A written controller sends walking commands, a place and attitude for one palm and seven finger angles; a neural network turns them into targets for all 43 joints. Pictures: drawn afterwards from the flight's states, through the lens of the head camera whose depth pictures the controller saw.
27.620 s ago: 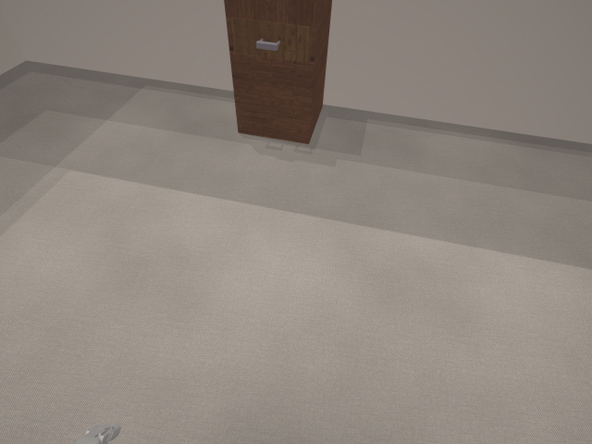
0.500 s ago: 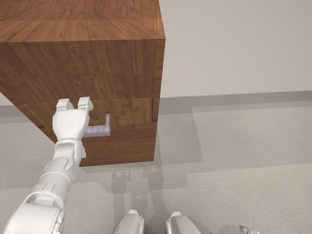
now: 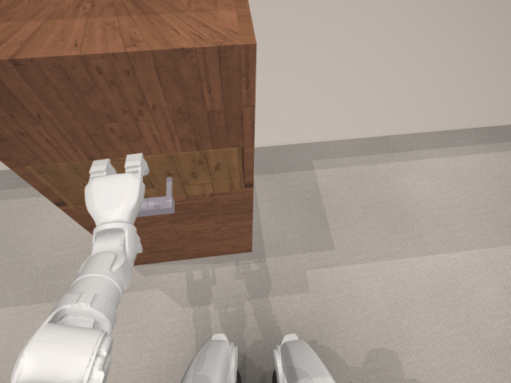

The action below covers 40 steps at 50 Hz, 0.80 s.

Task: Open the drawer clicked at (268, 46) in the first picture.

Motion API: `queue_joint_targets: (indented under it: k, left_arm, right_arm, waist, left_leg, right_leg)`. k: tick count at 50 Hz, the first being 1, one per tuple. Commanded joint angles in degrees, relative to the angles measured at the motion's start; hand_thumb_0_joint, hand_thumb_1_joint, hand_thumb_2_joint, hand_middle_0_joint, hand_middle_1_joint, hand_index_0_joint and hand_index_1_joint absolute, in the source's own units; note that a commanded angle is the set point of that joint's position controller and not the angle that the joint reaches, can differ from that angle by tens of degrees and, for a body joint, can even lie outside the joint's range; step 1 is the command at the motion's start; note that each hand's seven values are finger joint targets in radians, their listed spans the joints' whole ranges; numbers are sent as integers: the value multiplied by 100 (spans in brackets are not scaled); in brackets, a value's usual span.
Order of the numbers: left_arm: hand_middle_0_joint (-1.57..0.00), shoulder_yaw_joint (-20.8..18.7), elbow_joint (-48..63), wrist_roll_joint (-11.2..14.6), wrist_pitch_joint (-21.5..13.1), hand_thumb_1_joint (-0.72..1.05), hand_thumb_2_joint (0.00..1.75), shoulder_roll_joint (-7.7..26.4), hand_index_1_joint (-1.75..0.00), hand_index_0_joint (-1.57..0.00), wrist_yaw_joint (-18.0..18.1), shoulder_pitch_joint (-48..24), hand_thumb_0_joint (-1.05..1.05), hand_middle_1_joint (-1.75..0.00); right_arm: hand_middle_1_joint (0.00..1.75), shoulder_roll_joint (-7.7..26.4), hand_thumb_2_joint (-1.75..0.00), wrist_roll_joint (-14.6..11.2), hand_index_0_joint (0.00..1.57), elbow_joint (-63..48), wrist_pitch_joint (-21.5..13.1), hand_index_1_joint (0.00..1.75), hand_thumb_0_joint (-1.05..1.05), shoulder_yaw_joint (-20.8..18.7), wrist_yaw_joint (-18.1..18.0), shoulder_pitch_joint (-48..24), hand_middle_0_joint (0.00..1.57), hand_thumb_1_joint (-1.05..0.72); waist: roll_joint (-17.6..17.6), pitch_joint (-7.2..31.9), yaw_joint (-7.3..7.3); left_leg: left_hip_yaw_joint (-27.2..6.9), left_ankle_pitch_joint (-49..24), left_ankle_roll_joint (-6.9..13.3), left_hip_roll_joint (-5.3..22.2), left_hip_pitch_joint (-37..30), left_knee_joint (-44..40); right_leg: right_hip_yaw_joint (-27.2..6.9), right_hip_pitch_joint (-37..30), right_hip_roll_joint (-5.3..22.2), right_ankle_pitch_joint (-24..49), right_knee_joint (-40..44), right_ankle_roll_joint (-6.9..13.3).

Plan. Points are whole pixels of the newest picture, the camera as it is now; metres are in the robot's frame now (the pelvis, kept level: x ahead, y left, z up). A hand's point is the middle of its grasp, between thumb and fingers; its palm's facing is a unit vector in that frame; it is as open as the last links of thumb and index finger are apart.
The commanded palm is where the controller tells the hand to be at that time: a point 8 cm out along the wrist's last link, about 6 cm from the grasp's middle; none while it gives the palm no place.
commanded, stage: re-aim the fingers above the handle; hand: left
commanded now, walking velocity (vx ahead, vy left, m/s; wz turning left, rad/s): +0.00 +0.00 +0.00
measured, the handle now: (148, 196) +0.46 +0.22 -0.10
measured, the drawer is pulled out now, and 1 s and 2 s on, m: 0.00 0.00 0.00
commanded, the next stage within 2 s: lower the fingers behind the handle in 0.04 s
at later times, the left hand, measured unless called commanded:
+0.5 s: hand (126, 218) +0.40 +0.24 -0.08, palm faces +0.00 -0.01 -1.00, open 13.8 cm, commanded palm +0.39 +0.23 -0.01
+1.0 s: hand (134, 223) +0.40 +0.23 -0.10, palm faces +0.04 -0.03 -1.00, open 13.8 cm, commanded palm +0.38 +0.22 -0.05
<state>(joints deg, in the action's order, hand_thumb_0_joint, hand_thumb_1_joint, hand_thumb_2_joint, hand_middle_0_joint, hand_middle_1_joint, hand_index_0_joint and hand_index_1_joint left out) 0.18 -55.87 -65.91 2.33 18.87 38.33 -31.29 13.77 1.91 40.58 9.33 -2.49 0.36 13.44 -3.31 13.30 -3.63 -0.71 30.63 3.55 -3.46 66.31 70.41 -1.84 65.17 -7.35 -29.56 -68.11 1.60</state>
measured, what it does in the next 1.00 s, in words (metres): stands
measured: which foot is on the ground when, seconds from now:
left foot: down 0.00-1.00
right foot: down 0.00-1.00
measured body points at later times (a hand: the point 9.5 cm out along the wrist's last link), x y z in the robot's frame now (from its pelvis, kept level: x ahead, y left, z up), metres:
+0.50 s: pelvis +0.00 -0.01 -0.01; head +0.13 +0.00 +0.42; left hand +0.40 +0.24 -0.02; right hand +0.09 -0.28 -0.15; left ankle +0.01 +0.08 -0.63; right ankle +0.02 -0.10 -0.63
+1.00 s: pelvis -0.01 -0.01 -0.03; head +0.13 +0.01 +0.40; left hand +0.39 +0.23 -0.04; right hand +0.08 -0.27 -0.17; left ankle +0.01 +0.08 -0.63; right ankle +0.02 -0.10 -0.63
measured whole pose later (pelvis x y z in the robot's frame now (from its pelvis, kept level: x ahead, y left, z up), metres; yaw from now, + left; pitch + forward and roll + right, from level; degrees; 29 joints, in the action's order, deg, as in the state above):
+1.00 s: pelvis -0.01 -0.01 -0.03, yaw +0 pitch +30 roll -3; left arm -0.4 -55.2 -67.8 -4.3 20.7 39.5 -30.5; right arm 14.1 2.9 41.0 6.5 -3.2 1.0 12.5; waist -2.3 14.7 -3.0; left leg -1.6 33.3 3.1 -3.6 75.8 79.1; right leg 0.2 74.3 -7.4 -32.4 -76.4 2.1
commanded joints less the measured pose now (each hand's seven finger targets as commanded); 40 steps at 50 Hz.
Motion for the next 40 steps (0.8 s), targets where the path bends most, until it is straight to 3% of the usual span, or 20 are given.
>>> queue_joint_targets:
  k: [1, 2, 4, 6, 9, 11, 13, 16, 20, 21, 22, 26, 27, 30, 33, 34, 35, 38, 40]
  left_arm:
    - [-30, -416, 1134, 367, 419, -50, 30, 1733, -120, -30, -146, -1704, 0, -120]
    - [-30, -336, 1197, 379, 325, -50, 30, 1719, -120, -30, -293, -1742, 0, -120]
    - [-30, 283, 1356, 435, 29, -50, 30, 1111, -120, -30, -582, -2149, 0, -120]
    - [-30, 657, 1166, 423, -302, -50, 30, 695, -120, -30, -770, -2132, 0, -120]
    - [-30, 734, 875, 326, -708, -50, 30, 680, -120, -30, -926, -2152, 0, -120]
    - [-30, 519, 750, 201, -878, -50, 30, 828, -120, -30, -848, -1972, 0, -120]
    - [-30, -32, 637, 101, -921, -50, 30, 1340, -120, -30, -641, -1628, 0, -120]
    - [-30, -573, 831, 22, -836, -50, 30, 1704, -120, -30, -220, -1261, 0, -120]
    - [-30, -775, 926, -94, -501, -50, 30, 1869, -120, -30, 262, -1299, 0, -120]
    - [-30, -670, 1015, -85, -429, -50, 30, 1760, -120, -30, 319, -1499, 0, -120]
    - [-30, -655, 1060, -115, -352, -50, 30, 1794, -120, -30, 336, -1600, 0, -120]
    - [-30, -213, 1285, 122, -220, -50, 30, 1315, -120, -30, 105, -1903, 0, -120]
    - [-30, -198, 1307, 184, -231, -50, 30, 1351, -120, -30, 3, -1904, 0, -120]
    - [-30, 225, 1302, 320, -370, -50, 30, 939, -120, -30, -321, -1911, 0, -120]
    - [-30, 68, 998, 231, -589, -50, 30, 1181, -120, -30, -454, -1660, 0, -120]
    - [-30, -74, 984, 189, -668, -50, 30, 1336, -120, -30, -454, -1572, 0, -120]
    - [-30, -48, 904, 109, -732, -50, 30, 1282, -120, -30, -424, -1474, 0, -120]
    - [-30, -273, 670, -20, -791, -50, 30, 1369, -120, -30, -225, -1111, 0, -120]
    - [-30, -412, 632, -83, -763, -50, 30, 1440, -120, -30, -64, -1091, 0, -120]
  right_arm:
    - [30, 881, -90, -97, 20, -525, -182, 30, 0, -287, -172, 517, 20, -90]
    - [30, 877, -90, -127, 20, -504, -223, 30, 0, -290, -233, 517, 20, -90]
    - [30, 847, -90, -156, 20, -437, -362, 30, 0, -311, -327, 550, 20, -90]
    - [30, 803, -90, -156, 20, -348, -481, 30, 0, -314, -369, 559, 20, -90]
    - [30, 768, -90, -129, 20, -284, -541, 30, 0, -292, -382, 605, 20, -90]
    - [30, 769, -90, -77, 20, -279, -527, 30, 0, -303, -324, 620, 20, -90]
    - [30, 807, -90, -32, 20, -323, -454, 30, 0, -284, -258, 581, 20, -90]
    - [30, 820, -90, 62, 20, -450, -346, 30, 0, -295, -150, 514, 20, -90]
    - [30, 824, -90, 99, 20, -525, -289, 30, 0, -284, -81, 416, 20, -90]
    - [30, 830, -90, 95, 20, -519, -318, 30, 0, -314, -73, 440, 20, -90]
    - [30, 839, -90, 80, 20, -501, -331, 30, 0, -318, -74, 437, 20, -90]
    - [30, 861, -90, 27, 20, -379, -426, 30, 0, -405, -92, 558, 20, -90]
    - [30, 856, -90, 10, 20, -348, -435, 30, 0, -401, -112, 568, 20, -90]
    - [30, 832, -90, -8, 20, -271, -472, 30, 0, -404, -172, 580, 20, -90]
    - [30, 831, -90, 19, 20, -229, -461, 30, 0, -344, -226, 589, 20, -90]
    - [30, 850, -90, 32, 20, -220, -443, 30, 0, -318, -221, 590, 20, -90]
    - [30, 813, -90, 42, 20, -242, -425, 30, 0, -305, -206, 534, 20, -90]
    - [30, 804, -90, 84, 20, -309, -361, 30, 0, -270, -115, 484, 20, -90]
    - [30, 814, -90, 107, 20, -349, -346, 30, 0, -276, -53, 469, 20, -90]
  waist:
    - [411, 2993, 62]
    - [512, 2942, -5]
    - [466, 2395, -346]
    - [343, 1797, -427]
    - [101, 1345, -420]
    - [-309, 1492, -242]
    - [-403, 1782, 20]
    - [-439, 2334, 286]
    - [-75, 2623, 272]
    - [-28, 2726, 164]
    - [-66, 2804, 146]
    - [-107, 3166, -122]
    - [-41, 3177, -130]
    - [-28, 2977, -272]
    - [93, 2406, -198]
    - [-29, 2382, -87]
    - [-170, 2301, -55]
    - [-127, 2065, 101]
    - [-142, 2139, 162]
  left_leg:
    - [-113, -2163, -100, 175, -2193, -1154]
    - [-123, -2061, -78, 178, -2183, -1182]
    - [-179, -1826, -40, 216, -2313, -1219]
    - [-217, -1499, -34, 224, -2303, -1193]
    - [-311, -1271, -57, 200, -2114, -1089]
    - [-326, -1441, -97, 187, -2117, -947]
    - [-308, -1659, -127, 174, -1961, -818]
    - [-204, -2124, -149, 141, -1822, -628]
    - [-133, -2150, -126, 117, -1340, -454]
    - [-115, -2141, -108, 133, -1382, -428]
    - [-115, -2107, -117, 132, -1419, -433]
    - [-163, -2381, -122, 185, -2060, -424]
    - [-174, -2399, -123, 186, -2087, -438]
    - [-246, -2374, -118, 202, -2280, -445]
    - [-247, -2055, -88, 188, -1878, -395]
    - [-270, -2101, -107, 181, -1815, -402]
    - [-237, -2066, -105, 171, -1741, -360]
    - [-229, -1920, -105, 156, -1353, -272]
    - [-248, -1974, -121, 166, -1257, -204]
  right_leg:
    - [31, -2337, 302, 2306, 1241, 15]
    - [-19, -2378, 322, 2261, 1317, -6]
    - [21, -1918, 322, 1965, 1474, 6]
    - [70, -1345, 309, 1445, 1542, 43]
    - [109, -777, 307, 1054, 1445, 135]
    - [156, -476, 288, 1074, 1228, 203]
    - [157, -516, 262, 1182, 1017, 244]
    - [117, -869, 243, 1676, 723, 236]
    - [17, -1264, 254, 2018, 523, 146]
    - [15, -1320, 263, 2098, 546, 116]
    - [-6, -1333, 268, 2086, 555, 106]
    - [73, -1259, 262, 2361, 628, 54]
    - [67, -1308, 270, 2383, 650, 41]
    - [131, -991, 260, 2195, 712, 43]
    - [108, -797, 243, 1928, 703, 92]
    - [121, -750, 239, 1899, 623, 133]
    - [104, -629, 241, 1845, 600, 140]
    - [119, -528, 215, 1676, 471, 195]
    - [151, -427, 211, 1655, 318, 204]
